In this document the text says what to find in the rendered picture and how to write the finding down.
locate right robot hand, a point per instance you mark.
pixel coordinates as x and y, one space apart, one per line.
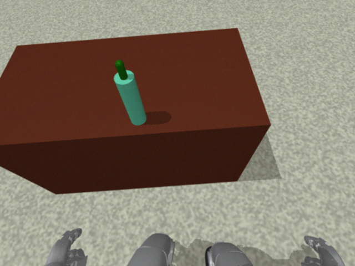
327 254

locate left robot hand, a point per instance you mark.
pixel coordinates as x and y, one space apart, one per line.
61 250

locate bottle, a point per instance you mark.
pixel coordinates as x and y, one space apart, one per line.
128 89

